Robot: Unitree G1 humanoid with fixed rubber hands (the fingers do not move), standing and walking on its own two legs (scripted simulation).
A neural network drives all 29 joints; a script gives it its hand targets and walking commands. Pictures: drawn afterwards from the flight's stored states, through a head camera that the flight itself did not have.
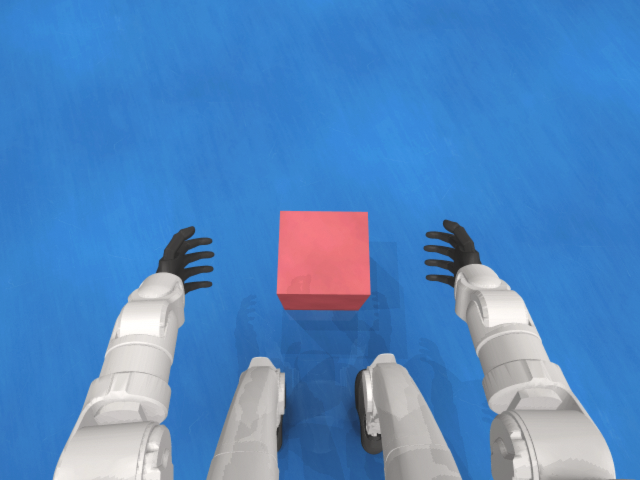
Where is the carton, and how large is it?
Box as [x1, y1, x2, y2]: [277, 211, 370, 310]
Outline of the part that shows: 280,211 277,295 284,308 357,310 370,294 367,212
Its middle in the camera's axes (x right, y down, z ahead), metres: +0.01 +0.05 +1.01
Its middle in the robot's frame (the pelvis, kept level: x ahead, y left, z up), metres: +0.49 -0.01 -0.56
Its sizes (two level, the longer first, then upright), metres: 0.210 0.200 0.250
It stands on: the floor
